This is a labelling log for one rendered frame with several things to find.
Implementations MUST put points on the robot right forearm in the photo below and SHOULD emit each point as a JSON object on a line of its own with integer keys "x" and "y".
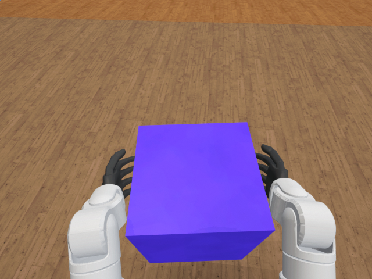
{"x": 308, "y": 232}

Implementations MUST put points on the robot left forearm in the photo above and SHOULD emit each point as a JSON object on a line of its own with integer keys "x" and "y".
{"x": 93, "y": 235}

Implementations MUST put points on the left robot hand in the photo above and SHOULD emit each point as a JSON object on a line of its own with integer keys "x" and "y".
{"x": 114, "y": 174}

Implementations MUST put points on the right robot hand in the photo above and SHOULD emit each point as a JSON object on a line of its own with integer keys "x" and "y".
{"x": 275, "y": 168}

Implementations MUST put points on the carton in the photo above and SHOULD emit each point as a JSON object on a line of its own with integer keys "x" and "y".
{"x": 196, "y": 194}

